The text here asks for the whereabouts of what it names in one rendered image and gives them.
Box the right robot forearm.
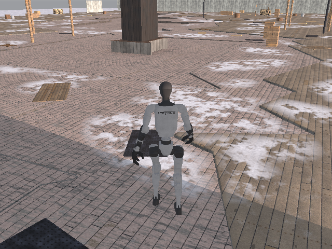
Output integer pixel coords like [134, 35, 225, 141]
[186, 123, 193, 138]

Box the robot left foot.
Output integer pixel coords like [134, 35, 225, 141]
[153, 193, 160, 206]

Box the robot right upper arm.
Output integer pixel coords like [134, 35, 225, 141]
[176, 104, 192, 131]

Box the robot right hand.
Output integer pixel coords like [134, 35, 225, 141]
[182, 135, 193, 144]

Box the robot left shin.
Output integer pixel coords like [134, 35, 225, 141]
[152, 164, 160, 199]

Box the robot left upper arm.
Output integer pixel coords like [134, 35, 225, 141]
[141, 104, 155, 134]

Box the left robot forearm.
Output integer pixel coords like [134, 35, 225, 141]
[134, 125, 146, 151]

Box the robot left hand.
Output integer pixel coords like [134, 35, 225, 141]
[132, 150, 144, 165]

